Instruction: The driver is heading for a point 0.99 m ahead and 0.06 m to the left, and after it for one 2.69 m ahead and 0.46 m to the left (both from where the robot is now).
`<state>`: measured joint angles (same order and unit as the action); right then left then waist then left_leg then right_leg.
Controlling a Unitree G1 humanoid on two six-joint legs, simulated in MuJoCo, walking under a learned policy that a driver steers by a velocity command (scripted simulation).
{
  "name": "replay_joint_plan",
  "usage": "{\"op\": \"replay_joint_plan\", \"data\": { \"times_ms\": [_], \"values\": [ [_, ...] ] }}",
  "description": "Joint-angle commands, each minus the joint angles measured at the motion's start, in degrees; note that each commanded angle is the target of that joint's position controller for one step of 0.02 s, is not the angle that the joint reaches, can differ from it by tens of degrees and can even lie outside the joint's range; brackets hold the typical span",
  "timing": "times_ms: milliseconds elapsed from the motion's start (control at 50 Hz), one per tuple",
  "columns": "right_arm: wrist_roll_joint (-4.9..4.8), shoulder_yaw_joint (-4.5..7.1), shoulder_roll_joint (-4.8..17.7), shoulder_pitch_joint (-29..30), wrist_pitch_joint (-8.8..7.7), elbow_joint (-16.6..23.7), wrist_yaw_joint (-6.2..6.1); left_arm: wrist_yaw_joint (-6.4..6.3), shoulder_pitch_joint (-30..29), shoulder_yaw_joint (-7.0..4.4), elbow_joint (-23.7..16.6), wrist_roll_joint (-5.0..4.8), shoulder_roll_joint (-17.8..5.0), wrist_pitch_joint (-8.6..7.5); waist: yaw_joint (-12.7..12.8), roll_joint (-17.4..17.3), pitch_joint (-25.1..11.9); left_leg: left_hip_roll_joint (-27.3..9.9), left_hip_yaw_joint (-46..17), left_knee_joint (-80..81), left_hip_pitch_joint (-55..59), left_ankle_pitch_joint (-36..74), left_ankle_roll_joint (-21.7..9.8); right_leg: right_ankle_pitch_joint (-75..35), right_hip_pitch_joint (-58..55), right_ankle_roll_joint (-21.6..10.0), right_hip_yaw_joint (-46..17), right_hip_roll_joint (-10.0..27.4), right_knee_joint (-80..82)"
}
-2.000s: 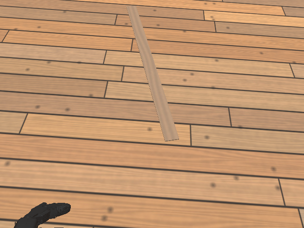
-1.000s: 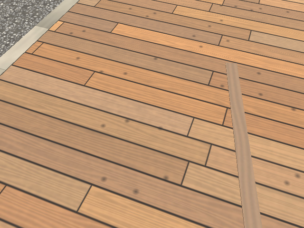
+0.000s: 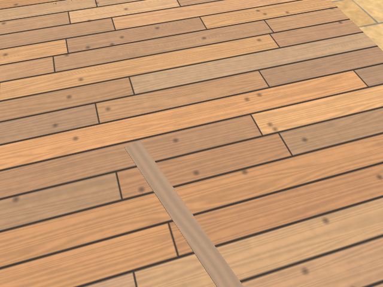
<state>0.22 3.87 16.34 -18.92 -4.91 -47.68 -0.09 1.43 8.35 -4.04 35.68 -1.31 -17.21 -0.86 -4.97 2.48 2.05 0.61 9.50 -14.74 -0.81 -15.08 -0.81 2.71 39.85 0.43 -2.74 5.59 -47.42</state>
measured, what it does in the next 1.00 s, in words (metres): walks ahead: right foot, then left foot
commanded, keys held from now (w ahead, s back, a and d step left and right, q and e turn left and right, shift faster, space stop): w+e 0.04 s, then w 0.96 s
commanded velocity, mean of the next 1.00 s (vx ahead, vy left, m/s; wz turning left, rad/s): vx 0.50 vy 0.00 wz -0.16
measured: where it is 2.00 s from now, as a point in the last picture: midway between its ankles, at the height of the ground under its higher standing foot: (188, 130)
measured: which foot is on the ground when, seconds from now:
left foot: down 0.00-0.16, up 0.18-0.66, down 0.68-1.00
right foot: up 0.00-0.14, down 0.16-0.70, up 0.72-1.00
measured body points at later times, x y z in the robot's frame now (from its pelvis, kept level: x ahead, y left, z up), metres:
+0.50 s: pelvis +0.28 -0.06 +0.00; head +0.30 -0.07 +0.45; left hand +0.37 +0.21 -0.11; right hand +0.42 -0.34 -0.10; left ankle +0.47 +0.10 -0.68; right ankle +0.22 -0.14 -0.74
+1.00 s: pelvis +0.56 -0.03 +0.01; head +0.59 -0.02 +0.46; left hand +0.77 +0.21 -0.10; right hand +0.56 -0.31 -0.12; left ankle +0.55 +0.06 -0.74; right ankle +0.68 -0.23 -0.68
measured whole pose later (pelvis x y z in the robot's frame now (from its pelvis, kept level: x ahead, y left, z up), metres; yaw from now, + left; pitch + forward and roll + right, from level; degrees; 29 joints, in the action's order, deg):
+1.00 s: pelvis +0.56 -0.03 +0.01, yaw -7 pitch +1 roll +1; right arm -0.1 2.2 15.1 -19.0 -4.8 -50.3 1.0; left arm -0.1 9.0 -3.1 42.7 -0.2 -16.5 -3.3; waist -3.5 2.3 0.7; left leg 3.6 2.4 -13.9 -5.5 -9.9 -3.6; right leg 3.2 38.4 0.7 -2.8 7.1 -46.3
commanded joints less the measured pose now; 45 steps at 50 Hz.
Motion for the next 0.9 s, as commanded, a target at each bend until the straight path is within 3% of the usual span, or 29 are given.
{"op": "replay_joint_plan", "data": {
  "times_ms": [20,60,100,120,140,160,180,200,220,240,260,280,320,360,420,480,580,640,660,680,700,720,740,760,780,800,820,860,900],
  "values": [
    [-0.61,2.28,10.22,2.02,-0.26,2.93,-0.33,1.2,-6.81,0.27,-5.68,-0.11,-1.02,-1.1,-0.24,-5.64,2.18,-15.2,-3.96,5.23,0.35,19.78,-7.71,-3.54,-0.68,-1.06,2.85,-0.42,6.84],
    [-1.29,2.53,11.05,0.65,0.4,1.94,-0.21,1.76,-8.72,0.21,-6.84,-0.17,-1.25,-1.12,-0.27,-5.78,2.9,-16.42,-2.86,3.68,3.09,24.37,-7.22,-0.13,-1.76,-2.56,4.12,-1.36,9.76],
    [-1.98,2.86,12.53,0.37,0.98,1.29,-0.24,1.9,-7.29,-0.49,-7.27,0.22,-2.54,-1.1,2.03,-7.12,1.16,-17.11,-1.5,-1.57,5.25,41.14,-6.66,5.88,-7.27,-4.96,6.33,-4.47,11.71],
    [-2.25,3.06,13.46,0.58,1.27,1.1,-0.38,1.76,-3.67,-1.32,-6.6,0.53,-4.02,-0.96,4.69,-8.03,-1.48,-16.92,-0.58,-7.3,5.73,50.45,-6.17,8.12,-13.01,-6.42,7.53,-6.6,12.69],
    [-2.36,2.82,13.3,1.29,1.56,0.93,-0.52,1.36,4.56,-2.72,-4.3,0.56,-6.21,-0.83,9.72,-7.14,-5.87,-15.48,1.2,-17.0,3.05,54.17,-4.92,4.64,-24.77,-8.36,8.3,-8.78,16.59],
    [-1.58,1.86,11.27,0.9,1.29,1.14,-0.72,0.38,13.91,-4.31,-1.59,0.47,-9.44,-0.41,14.02,-5.01,-10.71,-13.44,1.96,-30.07,-7.7,44.65,-2.98,1.41,-41.42,-10.21,3.79,-6.93,16.82],
    [0.86,-0.69,3.76,-3.69,0.35,3.98,-0.02,-0.5,16.61,-5.23,-0.72,0.45,-16.24,-0.47,9.67,10.18,-16.63,-4.66,1.34,-52.78,-32.9,-3.32,0.79,4.13,-62.63,-18.61,-24.26,9.38,17.85],
    [-0.57,-0.81,6.08,-3.04,-1.38,3.25,0.67,-0.22,18.08,-4.12,-2.02,0.48,-13.61,-1.23,11.45,7.89,-27.07,-0.35,-11.74,-63.15,-38.92,-19.82,1.04,9.96,-65.56,-24.27,-44.15,16.82,26.93],
    [-3.11,0.55,10.01,3.77,-1.98,4.98,1.1,0.23,15.69,-3.0,-1.09,0.89,-10.28,-1.89,12.61,3.77,-18.83,-3.37,-13.77,-64.7,-43.77,-15.38,0.5,8.62,-60.0,-20.8,-34.54,14.27,28.44],
    [-3.12,0.12,9.16,6.55,-2.38,6.05,1.02,0.27,12.25,-2.49,-0.74,0.6,-8.92,-2.27,10.68,2.65,-11.71,-5.84,-12.82,-60.77,-43.94,-10.43,-0.19,4.78,-51.16,-18.43,-25.84,11.53,28.88],
    [-1.8,0.16,8.58,7.25,-2.37,5.43,0.58,0.25,8.49,-1.87,-0.64,0.67,-7.01,-2.46,8.39,-0.01,-7.84,-7.9,-12.46,-56.46,-41.55,-6.67,-0.05,0.13,-43.36,-16.56,-20.09,9.11,29.83],
    [-1.14,0.45,8.73,6.11,-1.82,4.86,0.47,0.27,6.14,-1.2,-0.99,1.2,-5.2,-2.75,6.26,0.71,-6.0,-9.15,-12.8,-53.62,-37.6,-4.1,0.23,-4.58,-37.52,-15.83,-16.24,7.27,31.52],
    [-0.94,0.25,7.0,3.09,-0.46,3.69,0.61,0.15,4.85,-1.09,-0.72,1.4,-4.83,-3.47,4.01,1.29,-5.81,-9.59,-12.64,-50.86,-33.39,-1.28,1.28,-6.92,-32.42,-16.35,-13.34,6.39,35.01],
    [-0.46,-0.04,5.61,4.25,0.49,3.88,0.41,-0.14,5.38,-1.29,0.58,1.22,-5.82,-4.18,3.61,0.41,-3.88,-9.65,-12.2,-46.62,-34.29,1.97,2.65,-8.81,-29.76,-16.62,-9.91,6.02,37.34],
    [-0.09,-0.55,4.36,10.01,0.54,5.44,0.45,-0.96,7.21,-1.37,2.43,1.19,-6.46,-4.15,5.29,0.26,-1.34,-9.26,-12.0,-35.68,-36.98,12.0,3.68,-8.12,-30.11,-15.07,-5.67,4.35,38.74],
    [-0.55,-1.18,3.14,15.76,-0.06,6.59,1.19,-1.37,9.5,-1.53,4.19,0.91,-7.53,-3.87,7.64,0.63,0.27,-7.11,-10.68,-24.27,-34.42,20.89,3.34,-3.89,-30.3,-13.16,-2.92,3.33,39.19],
    [-1.01,-1.07,4.42,21.02,-0.63,8.77,2.62,-1.56,13.36,-2.01,7.77,0.19,-8.69,-3.12,8.98,1.17,2.22,-5.44,-11.39,-16.2,-35.45,18.61,0.69,-2.88,-38.42,-12.07,-4.7,7.61,36.01],
    [-0.82,-0.36,6.19,17.21,-0.95,8.12,3.0,-1.97,12.58,-2.36,8.78,0.16,-9.51,-2.27,6.23,2.5,-0.03,-3.46,-9.74,-14.17,-29.59,11.96,-1.92,-14.11,-42.56,-10.14,-4.86,8.49,30.29],
    [-0.69,0.53,7.58,11.58,-1.0,6.48,2.74,-2.08,11.62,-2.22,8.79,0.28,-9.39,-1.9,2.99,2.24,-3.53,-1.46,-7.71,-12.93,-21.54,11.64,-3.34,-23.16,-42.1,-8.91,-3.06,6.37,23.34],
    [-0.44,1.81,10.42,2.76,-0.97,4.09,2.24,-2.27,12.13,-1.39,8.55,0.83,-7.53,-1.65,-0.64,0.6,-10.16,-3.03,-9.06,-14.52,-7.68,13.54,-5.42,-22.73,-37.05,-7.05,-0.48,3.07,11.42],
    [0.6,3.11,16.19,-4.09,-0.85,3.3,1.92,-2.03,18.59,0.31,7.05,1.45,-2.53,-2.36,0.29,-10.37,-20.19,-17.31,-30.18,-15.46,15.53,9.81,-13.44,-3.9,-16.87,-2.97,2.51,-3.83,-10.65],
    [-0.57,2.69,13.86,-7.25,-0.5,1.94,2.25,-1.83,19.21,0.91,7.85,0.97,-1.17,-3.33,-0.59,-19.71,-24.89,-22.61,-51.31,-4.6,22.98,-2.65,-18.15,29.62,-3.81,-1.19,-1.81,-10.3,-23.21],
    [-1.26,1.45,10.45,-4.42,-0.52,2.41,2.25,-1.45,14.37,-0.42,6.86,-0.45,-6.84,-4.16,-1.46,-13.74,-17.65,-21.41,-47.95,-2.11,18.45,-11.18,-15.34,28.78,2.67,-2.14,-5.47,-6.6,-28.24],
    [-0.86,0.95,8.86,-0.31,-0.34,3.28,1.99,-1.34,9.26,-0.47,5.28,-1.14,-7.43,-4.57,-0.59,-9.94,-11.04,-19.58,-40.6,-1.23,10.72,-10.55,-13.24,23.94,4.15,-2.9,-3.39,-3.57,-27.25],
    [-0.25,0.51,7.69,3.24,-0.28,3.67,1.96,-1.5,6.48,-0.41,4.65,-0.36,-7.03,-4.64,0.92,-6.55,-5.79,-17.55,-34.84,0.43,2.3,-5.19,-12.62,19.54,2.98,-2.9,-1.93,-1.23,-23.72],
    [0.33,0.01,6.07,5.42,-0.58,4.02,1.94,-1.66,6.58,-0.74,4.81,0.39,-6.71,-4.28,2.85,-7.13,-4.09,-15.77,-31.11,1.8,-3.15,-0.13,-12.01,16.27,-0.29,-2.84,-2.35,0.82,-19.92],
    [0.61,-0.25,5.38,6.52,-0.74,4.11,1.96,-1.65,8.08,-0.71,5.38,0.55,-5.79,-3.76,4.26,-8.07,-3.68,-14.4,-28.59,3.24,-6.42,3.23,-11.86,14.49,-3.5,-2.51,-2.37,1.52,-18.36],
    [0.16,-0.1,5.89,6.44,-1.24,3.48,1.88,-1.79,9.71,-0.39,6.18,0.7,-3.94,-2.86,5.41,-8.03,-3.41,-13.58,-24.45,5.51,-9.25,8.46,-12.78,12.84,-5.26,-1.51,-1.51,1.98,-15.38],
    [-0.02,0.31,7.37,5.49,-1.41,2.58,1.43,-2.0,6.6,-0.16,5.19,1.08,-3.36,-2.54,5.15,-6.67,-1.78,-13.53,-21.43,7.23,-9.56,12.97,-13.47,8.5,-2.56,-0.17,-1.1,2.49,-10.22]
  ]
}}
